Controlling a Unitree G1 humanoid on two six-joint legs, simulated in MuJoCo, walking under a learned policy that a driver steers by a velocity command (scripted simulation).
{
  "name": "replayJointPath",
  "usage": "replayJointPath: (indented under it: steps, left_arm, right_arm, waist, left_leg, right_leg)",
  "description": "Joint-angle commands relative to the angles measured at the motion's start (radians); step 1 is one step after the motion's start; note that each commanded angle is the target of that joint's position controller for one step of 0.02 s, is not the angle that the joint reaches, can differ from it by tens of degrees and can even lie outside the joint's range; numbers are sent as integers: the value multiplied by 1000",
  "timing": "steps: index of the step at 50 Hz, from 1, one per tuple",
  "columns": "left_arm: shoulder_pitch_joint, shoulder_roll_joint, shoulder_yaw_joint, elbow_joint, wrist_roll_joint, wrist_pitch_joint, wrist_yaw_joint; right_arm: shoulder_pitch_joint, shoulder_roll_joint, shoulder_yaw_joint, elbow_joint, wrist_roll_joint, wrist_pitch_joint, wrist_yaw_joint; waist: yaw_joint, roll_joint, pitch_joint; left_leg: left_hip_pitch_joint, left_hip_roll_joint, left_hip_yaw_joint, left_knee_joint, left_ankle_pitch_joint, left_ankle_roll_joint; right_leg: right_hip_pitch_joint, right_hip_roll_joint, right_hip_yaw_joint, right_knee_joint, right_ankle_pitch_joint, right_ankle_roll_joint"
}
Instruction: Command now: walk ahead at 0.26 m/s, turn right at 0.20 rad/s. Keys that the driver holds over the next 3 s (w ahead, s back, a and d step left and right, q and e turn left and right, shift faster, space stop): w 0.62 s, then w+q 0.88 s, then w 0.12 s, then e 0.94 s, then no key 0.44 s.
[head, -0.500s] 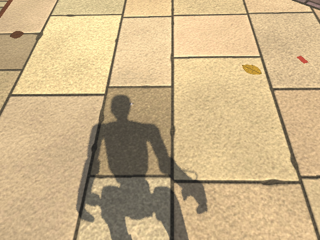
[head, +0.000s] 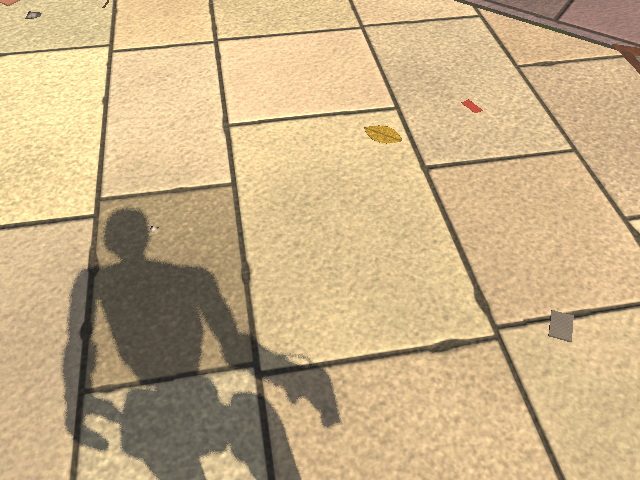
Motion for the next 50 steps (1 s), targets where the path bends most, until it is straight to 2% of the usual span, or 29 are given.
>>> replayJointPath:
  steps: [1,2,3,4,5,6,7,9,11,15,18,20,22,23,24,25,26,27,28,29,30,32,34,37,40,42,46,48,50]
  left_arm:
    - [-35,122,25,-46,-12,-14,2]
    - [-65,54,7,-69,-15,-26,3]
    - [-78,14,-6,-96,-20,-43,0]
    - [-138,103,13,-111,7,-50,-3]
    - [-118,118,20,-96,6,-56,-17]
    - [-79,118,21,-70,5,-60,-31]
    - [-58,115,22,-51,12,-60,-41]
    - [-82,84,14,-46,21,-57,-53]
    - [-138,59,6,-61,17,-54,-57]
    - [-281,36,-10,-106,15,-52,-59]
    - [-361,23,-23,-134,8,-55,-62]
    - [-380,31,-24,-145,5,-57,-60]
    - [-343,44,-20,-139,4,-61,-51]
    - [-282,58,-13,-120,4,-63,-42]
    - [-166,80,-2,-83,4,-68,-32]
    - [-3,107,12,-30,12,-79,-20]
    - [166,184,31,-2,37,-88,-6]
    - [187,267,48,10,41,-85,-9]
    - [120,203,39,8,0,-77,-16]
    - [16,148,21,-1,-7,-80,-18]
    - [-31,99,8,-1,-4,-89,-22]
    - [-51,57,-6,17,-7,-104,-16]
    - [-9,59,-7,40,-8,-123,-13]
    - [40,74,-4,66,-10,-137,-10]
    - [80,63,-11,83,-10,-138,-7]
    - [92,63,-16,91,-12,-141,-4]
    - [167,71,-21,127,-13,-137,14]
    - [181,87,-20,140,-9,-130,23]
    - [169,116,-15,142,-6,-120,35]
  right_arm:
    - [117,-45,-5,-15,2,-45,-6]
    - [201,-107,-15,1,-10,-60,-17]
    - [258,-223,-37,3,-7,-67,-17]
    - [238,-239,-51,27,-15,-64,-15]
    - [167,-176,-36,9,-2,-70,-9]
    - [115,-138,-27,-1,9,-79,-2]
    - [99,-122,-24,-7,12,-87,2]
    - [154,-90,-16,20,12,-104,7]
    - [216,-86,-16,48,14,-112,13]
    - [290,-83,-13,81,12,-114,12]
    - [323,-99,-12,99,8,-116,8]
    - [330,-112,-13,110,6,-116,4]
    - [309,-124,-14,115,6,-113,0]
    - [295,-134,-16,117,5,-112,-1]
    - [287,-145,-18,121,6,-108,-1]
    - [274,-142,-16,119,12,-104,-1]
    - [277,-99,-2,87,17,-103,2]
    - [388,12,16,69,46,-101,10]
    - [299,-112,-15,75,17,-97,4]
    - [226,-107,-18,49,16,-103,11]
    - [197,-83,-11,48,16,-108,16]
    - [224,-53,-8,67,-5,-84,28]
    - [227,-36,-8,73,-6,-64,40]
    - [121,-39,-12,44,-5,-48,49]
    - [7,-38,-10,8,-1,-49,53]
    - [-56,-25,-2,-13,-1,-54,57]
    - [-192,-7,17,-66,-5,-58,66]
    - [-204,-15,16,-81,-7,-59,66]
    - [-147,-35,7,-71,-10,-56,60]
  waist:
    - [-87,-30,45]
    - [-117,113,38]
    - [-125,239,33]
    - [-109,153,154]
    - [-57,106,192]
    - [-25,106,181]
    - [-15,124,148]
    - [-30,117,103]
    - [-48,109,98]
    - [-87,113,117]
    - [-104,120,124]
    - [-99,126,128]
    - [-65,130,113]
    - [-31,134,78]
    - [22,126,10]
    - [95,101,-82]
    - [147,2,-212]
    - [73,-253,-319]
    - [74,-83,-230]
    - [27,-60,-82]
    - [5,-23,-18]
    - [-47,-47,19]
    - [-58,-47,25]
    - [-48,-44,78]
    - [-29,-34,103]
    - [-20,-35,106]
    - [20,-35,123]
    - [14,-43,109]
    - [-21,-78,57]
  left_leg:
    - [285,-8,13,-291,116,51]
    - [413,165,-206,-410,-67,77]
    - [450,386,-577,-544,-343,149]
    - [298,427,-640,-567,-397,217]
    - [265,371,-567,-566,-361,206]
    - [265,311,-466,-570,-264,171]
    - [278,264,-378,-571,-147,148]
    - [306,219,-269,-556,71,148]
    - [334,208,-216,-544,218,159]
    - [338,193,-152,-528,437,168]
    - [336,200,-120,-504,571,167]
    - [353,222,-114,-484,647,164]
    - [364,239,-97,-426,817,150]
    - [365,239,-81,-348,983,135]
    - [363,226,-62,-210,1102,121]
    - [274,192,-27,-15,1048,102]
    - [70,145,3,277,684,89]
    - [-249,-44,19,618,-94,54]
    - [-316,0,-97,682,-51,77]
    - [-334,46,-88,655,47,84]
    - [-301,79,-79,601,104,82]
    - [-220,110,-69,529,132,66]
    - [-211,104,-66,508,146,55]
    - [-333,112,-69,457,243,43]
    - [-407,100,-58,344,356,32]
    - [-389,88,-19,233,427,30]
    - [-367,67,80,50,458,53]
    - [-334,35,116,-7,397,82]
    - [-248,-23,154,-18,293,123]
  right_leg:
    - [-214,-187,255,-106,-353,-104]
    - [-360,-95,149,103,-367,-47]
    - [-510,44,-19,330,-341,-8]
    - [-560,-17,17,431,-267,-9]
    - [-551,-55,31,479,-181,-4]
    - [-529,-77,7,489,-120,11]
    - [-503,-91,-32,507,-68,27]
    - [-499,-114,-83,555,8,46]
    - [-543,-138,-118,557,50,62]
    - [-551,-152,-173,423,103,85]
    - [-477,-138,-203,281,125,72]
    - [-422,-125,-213,211,110,45]
    - [-319,-100,-222,157,73,7]
    - [-219,-70,-228,137,47,-12]
    - [-78,-38,-235,98,43,-35]
    - [149,-49,-217,48,84,-61]
    - [406,-273,23,24,-98,-105]
    - [592,-549,537,-107,-177,-227]
    - [477,-493,557,-161,-206,-205]
    - [327,-455,381,-176,-148,-179]
    - [214,-406,269,-212,-21,-159]
    - [92,-331,110,-254,92,-113]
    - [66,-323,40,-286,165,-108]
    - [81,-314,-53,-333,185,-90]
    - [116,-294,-139,-338,285,-62]
    - [131,-281,-198,-326,378,-43]
    - [238,-302,-265,-293,550,-27]
    - [316,-320,-292,-228,727,-19]
    - [379,-335,-319,-97,1026,-9]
